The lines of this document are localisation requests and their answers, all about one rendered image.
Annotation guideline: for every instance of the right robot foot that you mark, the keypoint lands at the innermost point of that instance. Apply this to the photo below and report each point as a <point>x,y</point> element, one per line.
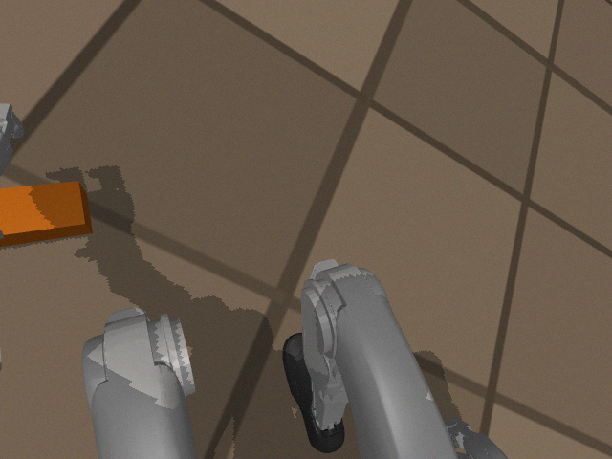
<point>299,381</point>

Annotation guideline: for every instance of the left robot hand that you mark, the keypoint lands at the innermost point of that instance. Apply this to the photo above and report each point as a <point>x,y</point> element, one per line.
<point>10,127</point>

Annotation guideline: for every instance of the carton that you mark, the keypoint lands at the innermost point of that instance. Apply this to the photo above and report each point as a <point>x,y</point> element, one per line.
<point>43,212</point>

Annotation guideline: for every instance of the right robot hand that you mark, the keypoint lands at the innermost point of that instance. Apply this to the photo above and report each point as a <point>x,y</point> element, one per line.
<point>476,445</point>

